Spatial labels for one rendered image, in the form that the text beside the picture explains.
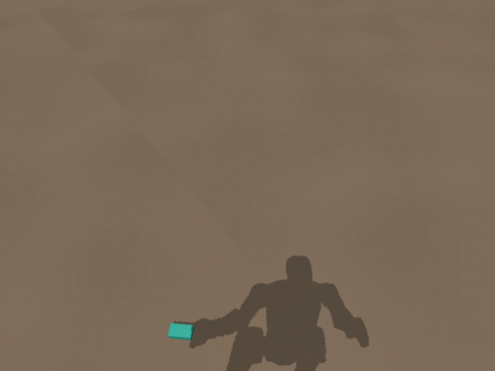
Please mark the small box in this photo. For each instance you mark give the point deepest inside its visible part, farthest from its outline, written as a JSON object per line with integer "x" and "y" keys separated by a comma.
{"x": 181, "y": 331}

